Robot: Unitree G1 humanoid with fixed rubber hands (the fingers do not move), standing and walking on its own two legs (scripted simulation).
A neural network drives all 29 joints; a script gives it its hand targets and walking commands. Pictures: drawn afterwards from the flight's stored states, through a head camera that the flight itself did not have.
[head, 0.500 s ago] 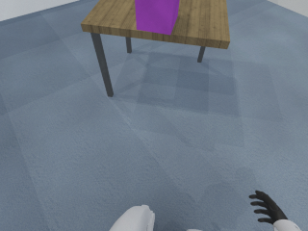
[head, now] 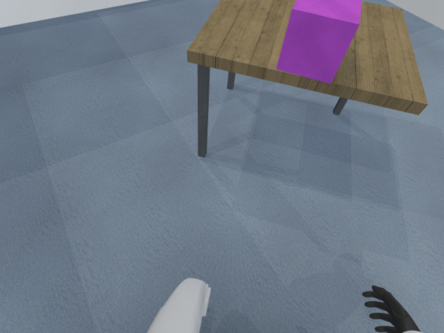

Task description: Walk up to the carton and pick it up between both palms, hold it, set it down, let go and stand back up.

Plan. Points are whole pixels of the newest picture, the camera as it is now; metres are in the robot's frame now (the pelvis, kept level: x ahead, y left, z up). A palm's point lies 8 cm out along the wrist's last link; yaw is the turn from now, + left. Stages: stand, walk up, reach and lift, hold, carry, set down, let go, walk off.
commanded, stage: walk up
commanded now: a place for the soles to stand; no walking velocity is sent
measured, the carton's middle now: (317, 33) +1.01 -0.25 +0.01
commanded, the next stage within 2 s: none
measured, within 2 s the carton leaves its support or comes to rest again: neither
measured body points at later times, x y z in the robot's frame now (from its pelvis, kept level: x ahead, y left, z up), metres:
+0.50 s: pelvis +0.14 +0.16 +0.01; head +0.19 +0.19 +0.46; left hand +0.08 +0.52 -0.09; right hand +0.32 -0.13 -0.07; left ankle +0.15 +0.20 -0.64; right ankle +0.19 +0.01 -0.72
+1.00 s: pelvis +0.25 +0.15 -0.01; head +0.27 +0.23 +0.43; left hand +0.29 +0.48 -0.16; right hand +0.30 -0.19 -0.06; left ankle +0.21 +0.30 -0.71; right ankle +0.21 -0.01 -0.65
